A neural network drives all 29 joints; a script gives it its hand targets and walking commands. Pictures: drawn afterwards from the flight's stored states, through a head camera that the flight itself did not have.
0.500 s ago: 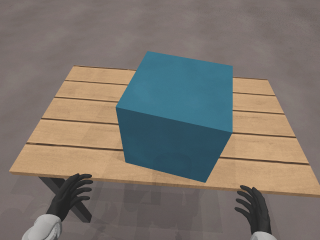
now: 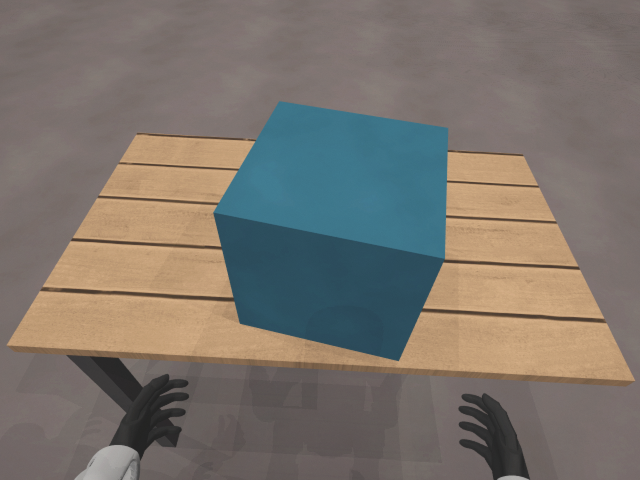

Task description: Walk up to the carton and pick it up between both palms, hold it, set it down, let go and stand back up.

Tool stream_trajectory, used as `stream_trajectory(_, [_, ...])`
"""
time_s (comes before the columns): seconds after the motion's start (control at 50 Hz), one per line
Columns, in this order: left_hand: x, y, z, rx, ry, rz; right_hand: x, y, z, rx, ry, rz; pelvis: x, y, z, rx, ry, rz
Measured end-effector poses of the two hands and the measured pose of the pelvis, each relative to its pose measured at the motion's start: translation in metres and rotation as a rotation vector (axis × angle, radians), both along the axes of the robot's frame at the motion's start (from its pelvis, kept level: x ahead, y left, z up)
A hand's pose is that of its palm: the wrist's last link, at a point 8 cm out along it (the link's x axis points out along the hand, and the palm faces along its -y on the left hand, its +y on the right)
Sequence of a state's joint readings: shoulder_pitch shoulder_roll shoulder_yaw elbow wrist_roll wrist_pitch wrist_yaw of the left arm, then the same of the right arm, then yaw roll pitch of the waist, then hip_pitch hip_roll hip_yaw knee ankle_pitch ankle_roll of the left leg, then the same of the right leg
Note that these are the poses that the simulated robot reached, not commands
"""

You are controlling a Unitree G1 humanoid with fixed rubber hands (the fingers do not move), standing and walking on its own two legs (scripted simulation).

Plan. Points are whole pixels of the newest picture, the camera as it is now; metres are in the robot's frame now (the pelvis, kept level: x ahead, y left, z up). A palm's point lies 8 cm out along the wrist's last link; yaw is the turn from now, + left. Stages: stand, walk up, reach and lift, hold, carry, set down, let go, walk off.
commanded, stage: set down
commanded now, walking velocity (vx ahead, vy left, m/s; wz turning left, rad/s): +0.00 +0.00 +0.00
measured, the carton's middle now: (338, 230) +0.44 +0.01 +0.05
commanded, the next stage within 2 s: let go in 0.36 s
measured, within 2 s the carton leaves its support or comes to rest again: neither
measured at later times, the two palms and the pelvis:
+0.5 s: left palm (157, 454) +0.15 +0.22 -0.09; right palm out of the picture +0.15 -0.23 -0.08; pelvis +0.00 +0.00 +0.00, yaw -1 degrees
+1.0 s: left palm (140, 478) +0.13 +0.24 -0.09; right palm out of the picture +0.12 -0.24 -0.10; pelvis +0.00 +0.00 -0.01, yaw +0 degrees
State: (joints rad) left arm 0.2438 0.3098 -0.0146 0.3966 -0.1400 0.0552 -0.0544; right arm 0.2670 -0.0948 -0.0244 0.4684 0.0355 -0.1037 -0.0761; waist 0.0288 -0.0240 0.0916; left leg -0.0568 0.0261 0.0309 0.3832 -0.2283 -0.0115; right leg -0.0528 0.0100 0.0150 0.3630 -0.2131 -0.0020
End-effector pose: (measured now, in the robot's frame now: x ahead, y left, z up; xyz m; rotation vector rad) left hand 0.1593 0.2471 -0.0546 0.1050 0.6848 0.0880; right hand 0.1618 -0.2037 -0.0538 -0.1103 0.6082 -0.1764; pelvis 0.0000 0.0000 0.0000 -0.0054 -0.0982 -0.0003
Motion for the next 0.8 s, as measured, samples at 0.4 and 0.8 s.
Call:
stream_trajectory(0.4, [-0.006, -0.017, -0.027, 0.046, 0.150, 0.014, -0.014, -0.016, -0.027, -0.036, 0.121, 0.076, 0.001, -0.001, 0.000, 0.002, 0.006, -0.008])
stream_trajectory(0.8, [0.000, -0.032, -0.032, 0.044, 0.154, 0.009, -0.018, -0.031, -0.027, -0.056, 0.137, 0.090, 0.001, -0.006, -0.001, 0.004, 0.017, -0.008])
